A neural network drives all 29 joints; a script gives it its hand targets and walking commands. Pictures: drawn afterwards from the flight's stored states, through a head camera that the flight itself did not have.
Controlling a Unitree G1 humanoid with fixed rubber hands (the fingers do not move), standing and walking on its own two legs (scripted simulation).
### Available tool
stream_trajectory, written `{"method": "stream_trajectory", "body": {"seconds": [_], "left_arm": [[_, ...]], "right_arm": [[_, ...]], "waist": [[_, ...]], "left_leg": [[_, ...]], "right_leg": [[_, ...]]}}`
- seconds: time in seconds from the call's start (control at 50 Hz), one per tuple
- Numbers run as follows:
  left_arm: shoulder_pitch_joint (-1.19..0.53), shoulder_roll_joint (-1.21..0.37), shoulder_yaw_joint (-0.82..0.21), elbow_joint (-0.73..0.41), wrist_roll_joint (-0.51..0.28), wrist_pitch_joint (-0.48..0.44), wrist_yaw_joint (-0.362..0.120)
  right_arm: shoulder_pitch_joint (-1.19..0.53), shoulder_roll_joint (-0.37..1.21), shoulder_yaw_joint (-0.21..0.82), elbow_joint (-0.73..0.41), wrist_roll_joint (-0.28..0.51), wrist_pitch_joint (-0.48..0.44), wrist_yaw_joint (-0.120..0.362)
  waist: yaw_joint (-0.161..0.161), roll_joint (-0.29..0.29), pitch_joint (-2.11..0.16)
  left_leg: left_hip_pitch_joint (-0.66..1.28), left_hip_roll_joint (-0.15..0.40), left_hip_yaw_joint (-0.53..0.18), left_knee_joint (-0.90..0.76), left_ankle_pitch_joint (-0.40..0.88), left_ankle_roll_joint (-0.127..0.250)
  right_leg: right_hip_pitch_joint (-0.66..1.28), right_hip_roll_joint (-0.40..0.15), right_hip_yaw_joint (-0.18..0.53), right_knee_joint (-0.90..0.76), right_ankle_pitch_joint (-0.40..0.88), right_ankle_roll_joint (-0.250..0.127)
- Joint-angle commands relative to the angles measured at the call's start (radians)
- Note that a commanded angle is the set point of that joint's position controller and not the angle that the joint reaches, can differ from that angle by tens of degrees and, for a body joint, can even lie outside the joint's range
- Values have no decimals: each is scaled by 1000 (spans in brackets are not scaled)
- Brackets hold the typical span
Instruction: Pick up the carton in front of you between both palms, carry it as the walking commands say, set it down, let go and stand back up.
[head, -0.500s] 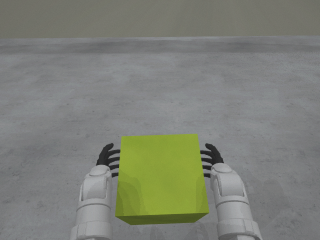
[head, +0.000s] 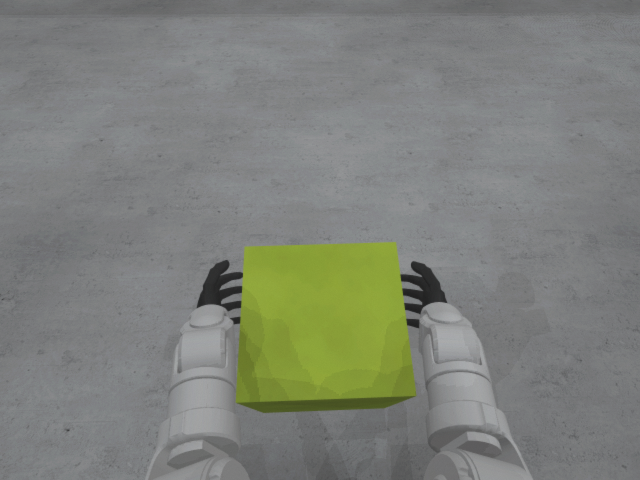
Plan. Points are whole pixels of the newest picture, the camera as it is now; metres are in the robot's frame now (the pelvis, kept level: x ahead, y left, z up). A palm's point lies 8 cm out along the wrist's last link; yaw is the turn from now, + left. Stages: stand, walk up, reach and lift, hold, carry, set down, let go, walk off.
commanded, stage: set down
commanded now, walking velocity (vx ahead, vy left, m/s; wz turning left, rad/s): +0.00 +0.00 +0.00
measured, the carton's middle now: (322, 336) +0.34 +0.00 -0.11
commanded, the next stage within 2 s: none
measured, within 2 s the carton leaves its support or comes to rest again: neither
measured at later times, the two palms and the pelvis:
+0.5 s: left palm (256, 347) +0.36 +0.11 -0.19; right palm (418, 342) +0.36 -0.18 -0.20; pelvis -0.07 -0.01 -0.13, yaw +1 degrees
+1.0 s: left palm (270, 367) +0.38 +0.10 -0.36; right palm (404, 366) +0.38 -0.19 -0.37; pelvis -0.09 -0.01 -0.26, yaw +2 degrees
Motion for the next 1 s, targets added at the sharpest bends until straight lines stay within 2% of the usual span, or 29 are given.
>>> {"method": "stream_trajectory", "body": {"seconds": [0.0, 0.06, 0.12, 0.2, 0.28, 0.34, 0.44, 0.5, 0.56, 0.64, 0.7, 0.84, 0.98], "left_arm": [[-478, -756, -283, 186, -89, -186, -180], [-514, -773, -326, 188, -102, -286, -153], [-590, -830, -426, 160, -145, -361, -140], [-739, -881, -554, 83, -205, -396, -132], [-860, -880, -661, -5, -261, -366, -138], [-863, -886, -650, 32, -269, -313, -157], [-851, -865, -535, 174, -229, -237, -209], [-875, -853, -477, 223, -217, -231, -231], [-917, -845, -470, 228, -239, -258, -239], [-954, -824, -501, 213, -282, -301, -227], [-966, -810, -520, 210, -300, -316, -206], [-1010, -784, -547, 210, -327, -326, -155], [-1094, -764, -550, 230, -341, -332, -113]], "right_arm": [[-559, 601, 263, 114, 109, -224, 230], [-594, 604, 305, 132, 120, -324, 242], [-668, 662, 399, 123, 158, -397, 261], [-803, 724, 519, 77, 221, -424, 274], [-881, 743, 588, 8, 272, -388, 270], [-897, 766, 588, 22, 282, -334, 270], [-877, 801, 511, 157, 250, -252, 271], [-886, 812, 473, 202, 237, -238, 258], [-925, 822, 487, 190, 252, -261, 230], [-982, 810, 534, 153, 300, -306, 187], [-1021, 788, 567, 131, 331, -326, 159], [-1073, 729, 597, 135, 375, -344, 129], [-1135, 662, 563, 180, 392, -357, 137]], "waist": [[-20, 43, -335], [-24, 37, -501], [-35, -3, -684], [-34, -35, -958], [-38, -28, -1174], [-32, -23, -1167], [-12, -22, -1006], [-8, -37, -990], [-12, -61, -1056], [-17, -86, -1149], [-16, -100, -1206], [-25, -94, -1257], [-48, -43, -1212]], "left_leg": [[-175, -35, 4, 64, 263, -38], [-193, -46, -6, 161, 383, -54], [-243, -55, -12, 257, 417, -55], [-332, -75, 2, 376, 359, -55], [-456, -94, 34, 491, 252, -56], [-588, -102, 59, 549, 144, -51], [-907, -109, 100, 624, -71, -34], [-1060, -116, 111, 683, -98, -26], [-1166, -127, 116, 754, -58, -26], [-1267, -141, 117, 844, -9, -33], [-1321, -147, 120, 908, -9, -39], [-1373, -157, 135, 1031, -33, -49], [-1378, -157, 144, 1122, -68, -55]], "right_leg": [[-95, 58, -6, 114, 201, -7], [-204, 75, -21, 204, 260, -1], [-295, 84, -30, 298, 283, 1], [-346, 82, -38, 418, 300, 7], [-402, 83, -56, 544, 254, 13], [-481, 85, -59, 597, 165, 19], [-598, 85, -39, 643, -6, 24], [-625, 79, -18, 678, -14, 31], [-623, 80, -7, 737, 64, 40], [-621, 86, -4, 827, 175, 50], [-643, 89, -6, 891, 192, 56], [-759, 101, -25, 1003, 135, 60], [-959, 105, -63, 1102, 44, 52]]}}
